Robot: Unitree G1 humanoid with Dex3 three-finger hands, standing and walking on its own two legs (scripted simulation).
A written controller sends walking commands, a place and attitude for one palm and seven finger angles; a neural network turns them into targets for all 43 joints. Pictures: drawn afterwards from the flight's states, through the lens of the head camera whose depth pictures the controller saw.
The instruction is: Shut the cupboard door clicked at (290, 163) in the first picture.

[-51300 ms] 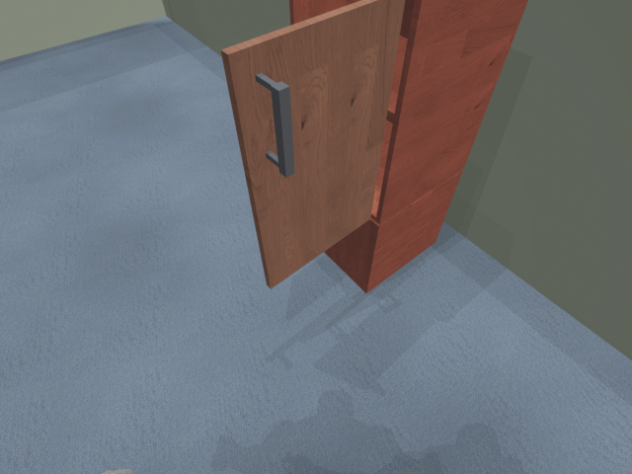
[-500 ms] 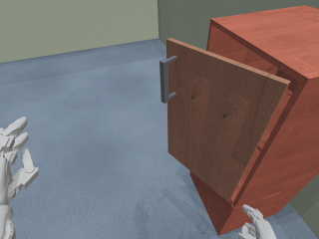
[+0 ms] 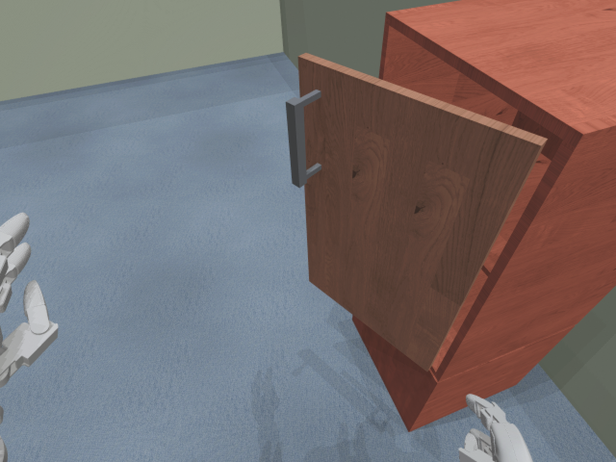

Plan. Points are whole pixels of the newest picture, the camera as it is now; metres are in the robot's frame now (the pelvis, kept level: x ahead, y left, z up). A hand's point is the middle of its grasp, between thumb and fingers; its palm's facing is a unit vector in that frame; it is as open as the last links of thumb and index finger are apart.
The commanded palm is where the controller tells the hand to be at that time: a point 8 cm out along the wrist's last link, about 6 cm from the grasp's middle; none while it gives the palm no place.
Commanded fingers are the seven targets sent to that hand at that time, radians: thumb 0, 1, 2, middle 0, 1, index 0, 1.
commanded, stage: step back with the hand held close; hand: left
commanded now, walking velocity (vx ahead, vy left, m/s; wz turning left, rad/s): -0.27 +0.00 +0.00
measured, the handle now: (306, 140) +0.58 +0.06 +0.13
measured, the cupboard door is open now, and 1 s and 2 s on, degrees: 26 26 26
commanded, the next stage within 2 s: stop stepping back and stand still in 0.96 s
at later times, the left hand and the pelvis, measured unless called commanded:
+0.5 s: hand (3, 407) +0.13 +0.27 +0.15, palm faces +0.42 -0.78 -0.47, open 7.4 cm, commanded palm +0.07 +0.31 +0.18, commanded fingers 0.00 0.90 0.90 -0.20 -0.30 -0.20 -0.30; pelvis -0.07 +0.01 -0.02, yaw -1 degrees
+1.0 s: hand out of the picture +0.05 +0.23 +0.14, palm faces +0.23 -0.84 -0.49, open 7.4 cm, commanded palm -0.04 +0.29 +0.18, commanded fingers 0.00 0.90 0.90 -0.20 -0.30 -0.20 -0.30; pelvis -0.19 +0.00 -0.02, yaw -4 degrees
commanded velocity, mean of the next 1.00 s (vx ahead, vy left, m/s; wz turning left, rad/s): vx -0.32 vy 0.00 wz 0.03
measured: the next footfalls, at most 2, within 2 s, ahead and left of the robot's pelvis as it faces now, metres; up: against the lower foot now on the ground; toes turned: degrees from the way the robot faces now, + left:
right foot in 0.98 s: -0.32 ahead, -0.10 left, +0.00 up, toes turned -3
left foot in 1.38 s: -0.26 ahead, +0.16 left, +0.00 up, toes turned +6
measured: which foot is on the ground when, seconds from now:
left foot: down 0.00-1.00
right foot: down 0.00-0.62, up 0.64-0.96, down 0.98-1.00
